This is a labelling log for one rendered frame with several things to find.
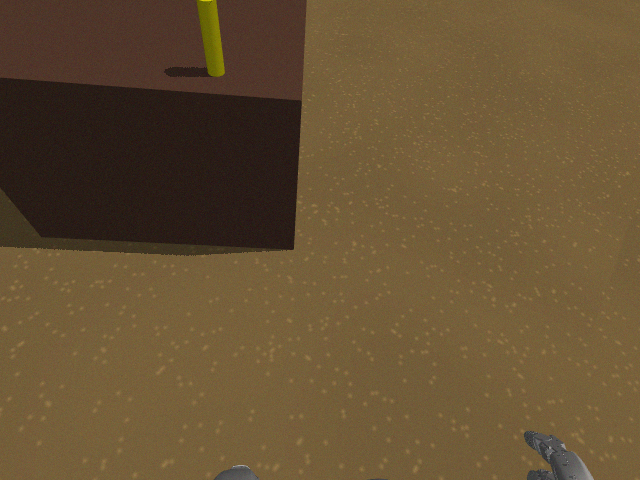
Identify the right robot hand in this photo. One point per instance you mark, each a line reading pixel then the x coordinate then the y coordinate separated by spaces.
pixel 565 465

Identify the can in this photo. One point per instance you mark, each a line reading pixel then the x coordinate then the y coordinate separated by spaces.
pixel 209 22

